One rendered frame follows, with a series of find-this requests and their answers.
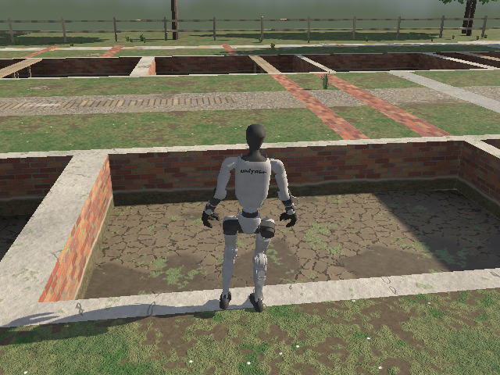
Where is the robot right shin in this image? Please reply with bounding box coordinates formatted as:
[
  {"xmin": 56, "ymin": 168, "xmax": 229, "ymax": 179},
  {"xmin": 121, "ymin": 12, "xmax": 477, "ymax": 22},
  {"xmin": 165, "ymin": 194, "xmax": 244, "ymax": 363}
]
[{"xmin": 253, "ymin": 254, "xmax": 267, "ymax": 302}]

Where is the robot left upper arm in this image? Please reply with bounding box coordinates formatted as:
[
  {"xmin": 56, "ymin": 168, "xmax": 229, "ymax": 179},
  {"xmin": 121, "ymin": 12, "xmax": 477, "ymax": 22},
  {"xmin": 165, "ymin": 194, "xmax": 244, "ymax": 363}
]
[{"xmin": 214, "ymin": 157, "xmax": 238, "ymax": 200}]

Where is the robot left forearm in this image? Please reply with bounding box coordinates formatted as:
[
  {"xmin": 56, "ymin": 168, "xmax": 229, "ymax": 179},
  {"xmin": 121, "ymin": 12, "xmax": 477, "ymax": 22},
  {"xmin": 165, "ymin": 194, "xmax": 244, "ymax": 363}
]
[{"xmin": 204, "ymin": 187, "xmax": 221, "ymax": 215}]

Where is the robot left hand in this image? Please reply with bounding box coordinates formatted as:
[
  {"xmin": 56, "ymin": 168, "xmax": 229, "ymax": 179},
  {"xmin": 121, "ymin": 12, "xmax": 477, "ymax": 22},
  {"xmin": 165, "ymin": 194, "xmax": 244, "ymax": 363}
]
[{"xmin": 202, "ymin": 211, "xmax": 220, "ymax": 228}]

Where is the robot left thigh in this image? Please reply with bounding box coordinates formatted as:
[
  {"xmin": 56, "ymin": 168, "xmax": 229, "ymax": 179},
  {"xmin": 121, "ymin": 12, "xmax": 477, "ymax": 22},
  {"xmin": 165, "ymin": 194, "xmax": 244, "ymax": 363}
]
[{"xmin": 223, "ymin": 216, "xmax": 239, "ymax": 260}]

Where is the robot right forearm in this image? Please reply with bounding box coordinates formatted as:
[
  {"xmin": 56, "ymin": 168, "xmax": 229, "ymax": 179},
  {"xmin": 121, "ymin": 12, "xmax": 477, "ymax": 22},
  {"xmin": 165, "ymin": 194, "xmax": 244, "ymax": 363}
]
[{"xmin": 282, "ymin": 189, "xmax": 295, "ymax": 215}]

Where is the robot right hand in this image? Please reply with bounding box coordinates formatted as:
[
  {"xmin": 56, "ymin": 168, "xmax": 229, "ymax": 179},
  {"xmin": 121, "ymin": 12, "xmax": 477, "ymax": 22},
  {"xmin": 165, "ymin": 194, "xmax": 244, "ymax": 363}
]
[{"xmin": 280, "ymin": 212, "xmax": 297, "ymax": 227}]

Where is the robot right upper arm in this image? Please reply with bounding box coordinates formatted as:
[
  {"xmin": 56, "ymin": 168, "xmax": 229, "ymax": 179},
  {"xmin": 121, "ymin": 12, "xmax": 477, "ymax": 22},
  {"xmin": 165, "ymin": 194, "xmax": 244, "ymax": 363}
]
[{"xmin": 270, "ymin": 159, "xmax": 290, "ymax": 201}]

